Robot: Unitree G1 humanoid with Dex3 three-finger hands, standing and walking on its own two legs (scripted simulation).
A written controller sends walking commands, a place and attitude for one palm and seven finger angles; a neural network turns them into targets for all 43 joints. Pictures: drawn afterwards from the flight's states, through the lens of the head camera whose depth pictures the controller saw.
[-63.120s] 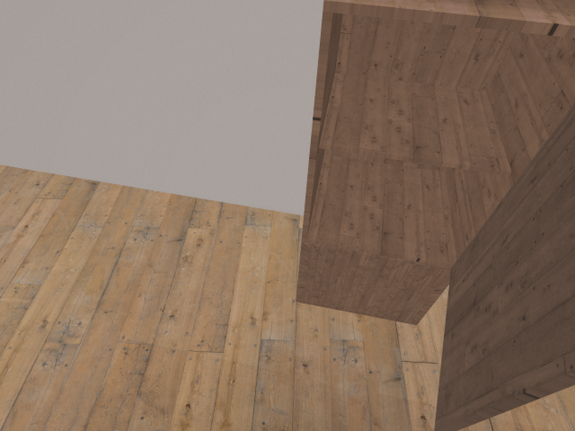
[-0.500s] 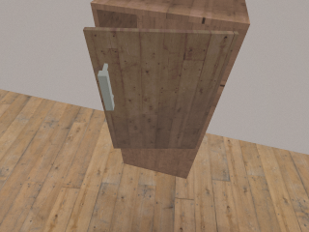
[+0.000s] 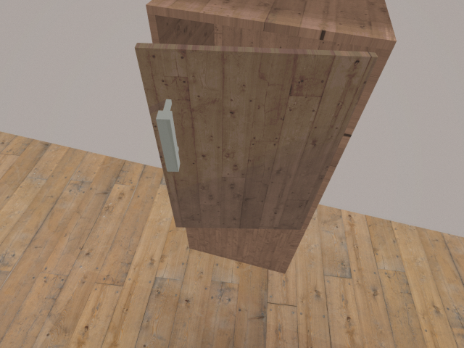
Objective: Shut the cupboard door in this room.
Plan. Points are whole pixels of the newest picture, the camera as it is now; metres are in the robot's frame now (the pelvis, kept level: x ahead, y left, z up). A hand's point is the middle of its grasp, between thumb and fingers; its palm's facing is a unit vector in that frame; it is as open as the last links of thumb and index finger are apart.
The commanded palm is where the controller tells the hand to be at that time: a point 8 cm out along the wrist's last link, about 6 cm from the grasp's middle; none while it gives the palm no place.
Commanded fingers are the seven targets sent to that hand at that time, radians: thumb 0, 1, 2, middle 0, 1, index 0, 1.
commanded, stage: raise the hand and make a fist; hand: left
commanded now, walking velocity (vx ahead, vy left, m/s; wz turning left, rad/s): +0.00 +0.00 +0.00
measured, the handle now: (170, 136) +0.49 +0.16 +0.08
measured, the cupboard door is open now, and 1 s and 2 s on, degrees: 15 15 15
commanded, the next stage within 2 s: bring the fist close to the handle in 1.94 s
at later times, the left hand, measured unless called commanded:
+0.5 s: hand out of the picture +0.11 +0.18 -0.05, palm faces +0.22 -0.98 -0.03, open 5.9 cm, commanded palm +0.11 +0.22 -0.02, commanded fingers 0.00 0.90 0.90 -0.64 -0.78 -0.64 -0.78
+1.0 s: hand (116, 307) +0.17 +0.19 +0.02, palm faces +0.10 -0.99 -0.04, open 3.6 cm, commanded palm +0.14 +0.23 +0.03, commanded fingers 0.00 0.90 0.90 -1.10 -1.28 -1.10 -1.28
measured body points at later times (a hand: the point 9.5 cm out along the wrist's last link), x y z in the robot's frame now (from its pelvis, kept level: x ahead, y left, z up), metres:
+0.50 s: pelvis -0.01 -0.05 -0.08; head +0.03 -0.03 +0.37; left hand +0.09 +0.23 -0.05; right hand +0.23 -0.27 -0.12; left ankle +0.02 +0.07 -0.74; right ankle +0.00 -0.12 -0.74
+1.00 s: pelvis -0.01 -0.02 -0.06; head +0.04 -0.01 +0.39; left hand +0.16 +0.24 +0.03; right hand +0.17 -0.25 -0.13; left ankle +0.02 +0.07 -0.74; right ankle +0.00 -0.12 -0.74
